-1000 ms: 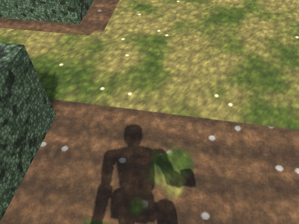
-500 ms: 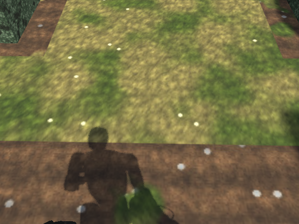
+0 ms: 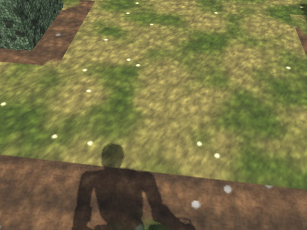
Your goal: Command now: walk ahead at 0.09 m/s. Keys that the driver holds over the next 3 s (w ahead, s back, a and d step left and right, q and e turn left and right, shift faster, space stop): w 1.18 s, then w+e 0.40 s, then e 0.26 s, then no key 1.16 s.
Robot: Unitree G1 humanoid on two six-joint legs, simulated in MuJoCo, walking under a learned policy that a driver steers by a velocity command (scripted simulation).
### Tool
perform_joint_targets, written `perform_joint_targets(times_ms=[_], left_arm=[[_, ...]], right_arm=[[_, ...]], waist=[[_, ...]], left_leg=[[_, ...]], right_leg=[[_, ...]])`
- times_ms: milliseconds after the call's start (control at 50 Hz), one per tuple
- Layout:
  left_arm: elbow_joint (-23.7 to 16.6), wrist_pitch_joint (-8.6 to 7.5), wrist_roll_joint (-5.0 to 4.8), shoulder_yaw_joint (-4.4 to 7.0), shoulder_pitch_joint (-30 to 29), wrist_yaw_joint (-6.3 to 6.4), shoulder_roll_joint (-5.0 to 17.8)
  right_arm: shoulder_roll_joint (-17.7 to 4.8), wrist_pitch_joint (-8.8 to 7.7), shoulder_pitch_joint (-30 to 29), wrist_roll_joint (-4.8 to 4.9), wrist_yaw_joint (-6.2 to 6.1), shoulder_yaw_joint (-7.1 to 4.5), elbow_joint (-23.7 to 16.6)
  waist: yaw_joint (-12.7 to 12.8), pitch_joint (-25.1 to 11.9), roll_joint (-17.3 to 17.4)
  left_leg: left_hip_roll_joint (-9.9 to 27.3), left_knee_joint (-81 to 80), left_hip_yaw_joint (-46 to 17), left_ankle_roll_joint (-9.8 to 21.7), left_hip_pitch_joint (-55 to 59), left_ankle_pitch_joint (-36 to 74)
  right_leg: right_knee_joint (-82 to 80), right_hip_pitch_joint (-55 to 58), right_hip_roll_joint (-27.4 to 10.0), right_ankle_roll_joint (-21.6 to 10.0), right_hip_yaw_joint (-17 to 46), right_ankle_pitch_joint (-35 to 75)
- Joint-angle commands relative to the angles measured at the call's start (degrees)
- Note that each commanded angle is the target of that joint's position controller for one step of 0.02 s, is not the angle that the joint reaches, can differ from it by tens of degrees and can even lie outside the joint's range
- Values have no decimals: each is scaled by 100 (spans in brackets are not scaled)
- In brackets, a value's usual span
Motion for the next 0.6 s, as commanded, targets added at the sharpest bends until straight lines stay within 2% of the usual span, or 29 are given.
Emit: perform_joint_targets(times_ms=[20,40,60,100,120,140,180,200,220,240,260,280,300,320,340,380,420,460,500,540,580,600], left_arm=[[-257,37,-39,189,-26,88,672],[-249,66,-59,255,29,121,781],[-240,75,-88,299,147,134,846],[-189,18,-162,381,551,140,981],[-170,-33,-173,423,682,146,1091],[-175,-83,-173,443,725,149,1107],[-269,-162,-188,437,465,122,1036],[-372,-172,-219,410,175,98,927],[-600,-187,-245,338,-410,65,671],[-894,-300,-304,243,-765,32,262],[-990,-443,-285,272,-944,21,525],[-901,-507,-277,316,-794,-14,685],[-765,-495,-273,315,-536,-31,676],[-719,-466,-234,316,-503,-35,666],[-722,-424,-195,336,-556,-33,669],[-762,-335,-170,308,-735,-60,556],[-918,-299,-180,270,-1172,-71,476],[-1087,-320,-188,195,-1723,-109,332],[-1204,-346,-209,169,-2073,-165,344],[-1306,-366,-237,170,-2323,-203,428],[-1409,-392,-243,179,-2496,-255,512],[-1413,-409,-229,209,-2401,-274,590]], right_arm=[[-434,-100,618,12,17,-157,109],[-483,-151,525,35,6,-191,80],[-473,-209,490,58,3,-204,61],[-348,-372,243,124,41,-173,-57],[-320,-468,98,165,70,-156,-126],[-315,-551,-15,170,106,-146,-163],[-327,-670,335,179,184,-172,-40],[-371,-702,839,190,207,-203,125],[-604,-719,1600,192,193,-279,382],[-1190,-745,2428,219,175,-443,662],[-1212,-784,2578,96,223,-412,582],[-940,-816,2213,5,237,-315,456],[-855,-805,1928,19,269,-282,333],[-838,-768,1711,82,303,-255,258],[-740,-720,1545,106,304,-202,216],[-586,-636,1602,89,267,-139,253],[-636,-607,1606,68,188,-129,249],[-755,-590,1626,90,119,-140,251],[-876,-588,1713,115,94,-168,291],[-885,-581,1804,157,110,-191,349],[-888,-551,1805,179,118,-217,400],[-951,-538,1719,172,125,-241,397]], waist=[[-150,375,143],[-103,368,52],[-55,363,-45],[119,519,-328],[158,646,-482],[177,733,-509],[-55,629,-556],[-303,493,-479],[-658,478,5],[-769,450,1525],[-898,542,1730],[-606,555,956],[-410,414,605],[-316,360,351],[-228,373,289],[-242,416,490],[-290,612,453],[-423,762,445],[-524,849,560],[-573,924,615],[-512,950,581],[-388,845,623]], left_leg=[[-146,-280,282,302,237,-198],[-283,-98,443,339,55,-630],[-351,99,525,428,-195,-976],[-325,621,576,606,-985,-1016],[-250,816,573,704,-1281,-873],[-195,867,538,796,-1330,-802],[-171,622,491,961,-783,-718],[-167,325,400,1058,-86,-698],[136,-343,-190,1270,765,-995],[1059,-1367,-2069,1786,1985,-1222],[1813,-1777,-3575,2187,2611,-383],[1765,-1432,-3197,2033,2735,396],[1590,-1286,-2596,1845,2718,1051],[1484,-1347,-2140,1694,2551,1392],[1349,-1474,-1700,1543,2263,1655],[991,-1787,-996,1410,1760,1996],[756,-2002,-507,1320,1433,2202],[594,-2178,-184,1245,1166,2137],[611,-2282,-79,1275,1114,1960],[767,-2230,-100,1323,1422,1966],[954,-2012,-106,1282,1821,2418],[978,-1744,-30,1227,1962,3108]], right_leg=[[-1088,-336,-750,63,975,-1670],[-990,-226,-723,-49,963,-2032],[-957,-106,-864,-206,1121,-2494],[-1178,306,-1507,-632,1968,-3186],[-1306,422,-1840,-862,2441,-3298],[-1309,358,-2021,-1005,2729,-3233],[-1026,9,-1974,-941,2556,-2680],[-651,-457,-1737,-747,2151,-2383],[310,-1349,-1215,-378,1334,-1923],[2327,-2786,-186,198,-135,-1345],[3492,-3974,-156,223,267,-2117],[4023,-4324,-459,121,715,-1738],[4225,-4273,-620,92,685,-1213],[4056,-4177,-790,92,645,-765],[3725,-3880,-938,116,641,-352],[3230,-3273,-922,251,385,267],[2445,-2957,-859,332,214,784],[1513,-2493,-721,339,50,1299],[992,-2142,-623,333,-54,1535],[693,-2113,-646,264,-9,1482],[466,-2094,-637,125,6,1172],[366,-1820,-559,22,-55,953]])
